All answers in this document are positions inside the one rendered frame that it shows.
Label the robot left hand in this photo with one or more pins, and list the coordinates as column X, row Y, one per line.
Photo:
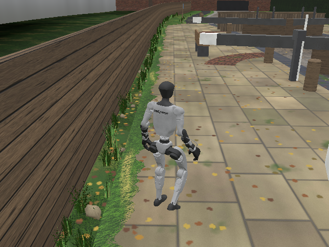
column 144, row 143

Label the robot right hand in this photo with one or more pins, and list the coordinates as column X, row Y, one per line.
column 196, row 153

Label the left robot foot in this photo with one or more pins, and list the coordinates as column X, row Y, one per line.
column 158, row 202

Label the right robot forearm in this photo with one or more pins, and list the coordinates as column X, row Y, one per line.
column 187, row 141

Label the robot left upper arm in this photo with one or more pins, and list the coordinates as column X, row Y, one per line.
column 148, row 113

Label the robot right thigh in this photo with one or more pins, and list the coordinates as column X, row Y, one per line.
column 179, row 156

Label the left robot forearm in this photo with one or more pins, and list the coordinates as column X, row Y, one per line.
column 144, row 132

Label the robot right upper arm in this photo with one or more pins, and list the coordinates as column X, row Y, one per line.
column 179, row 112

